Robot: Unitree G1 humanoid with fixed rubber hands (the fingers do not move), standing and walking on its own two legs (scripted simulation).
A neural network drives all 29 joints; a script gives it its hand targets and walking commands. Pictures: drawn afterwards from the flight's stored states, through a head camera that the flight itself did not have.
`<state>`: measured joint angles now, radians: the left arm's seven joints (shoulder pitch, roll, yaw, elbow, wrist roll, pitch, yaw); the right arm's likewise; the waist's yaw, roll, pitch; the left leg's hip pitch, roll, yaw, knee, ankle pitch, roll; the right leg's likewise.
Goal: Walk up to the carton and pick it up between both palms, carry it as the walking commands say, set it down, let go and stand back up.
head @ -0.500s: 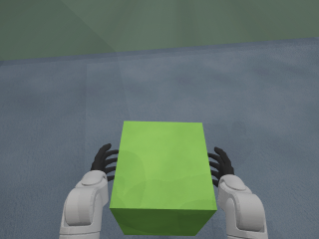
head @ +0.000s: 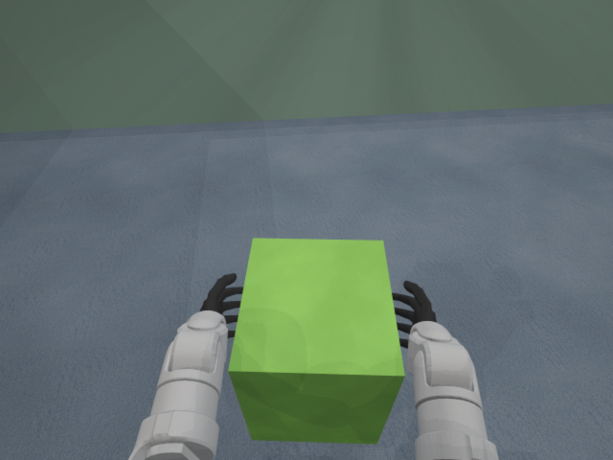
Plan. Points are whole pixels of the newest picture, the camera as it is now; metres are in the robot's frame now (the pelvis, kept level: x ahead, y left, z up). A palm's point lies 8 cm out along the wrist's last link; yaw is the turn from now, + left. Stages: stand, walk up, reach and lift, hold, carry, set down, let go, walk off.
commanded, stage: set down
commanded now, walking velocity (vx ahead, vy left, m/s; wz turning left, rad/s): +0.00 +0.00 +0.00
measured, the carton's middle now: (315, 342) +0.32 -0.04 -0.04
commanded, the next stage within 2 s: none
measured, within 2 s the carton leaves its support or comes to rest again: neither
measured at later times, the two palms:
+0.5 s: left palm (214, 341) +0.34 +0.12 -0.04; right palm (399, 348) +0.30 -0.17 -0.03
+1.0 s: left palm (232, 351) +0.37 +0.10 -0.13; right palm (394, 363) +0.33 -0.18 -0.13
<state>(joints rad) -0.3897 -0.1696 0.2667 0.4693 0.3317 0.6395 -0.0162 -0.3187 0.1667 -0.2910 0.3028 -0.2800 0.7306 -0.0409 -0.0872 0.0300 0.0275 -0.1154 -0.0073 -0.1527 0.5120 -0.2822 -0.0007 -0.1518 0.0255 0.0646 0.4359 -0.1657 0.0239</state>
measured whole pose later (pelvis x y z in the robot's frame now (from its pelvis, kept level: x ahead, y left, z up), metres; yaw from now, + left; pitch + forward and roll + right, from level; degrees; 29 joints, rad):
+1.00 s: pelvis -0.02 +0.01 -0.07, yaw -1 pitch +28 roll +0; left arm -0.61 -0.15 0.38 0.59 0.28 0.26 0.01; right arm -0.53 0.19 -0.48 0.43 -0.30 0.30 -0.01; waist -0.07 0.03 -0.11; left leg -1.09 -0.08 -0.12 0.96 -0.37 -0.03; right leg -1.14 0.04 0.13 0.91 -0.26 0.06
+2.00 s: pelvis -0.05 +0.01 -0.21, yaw +0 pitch +44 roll +0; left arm -0.96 -0.01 0.35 0.77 0.19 0.24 0.06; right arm -0.83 0.09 -0.49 0.56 -0.20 0.27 -0.08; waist -0.07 0.04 -0.18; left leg -1.77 -0.15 -0.13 1.56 -0.54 -0.06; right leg -1.83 0.08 0.14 1.49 -0.43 0.10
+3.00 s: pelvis -0.07 +0.01 -0.34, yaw +1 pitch +47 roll +0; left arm -1.36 0.14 0.30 0.91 0.13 0.27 0.10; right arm -1.21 -0.04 -0.52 0.67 -0.17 0.29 -0.10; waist -0.08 0.03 0.08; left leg -2.18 -0.20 -0.11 1.98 -0.61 -0.10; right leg -2.24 0.12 0.13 1.91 -0.49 0.13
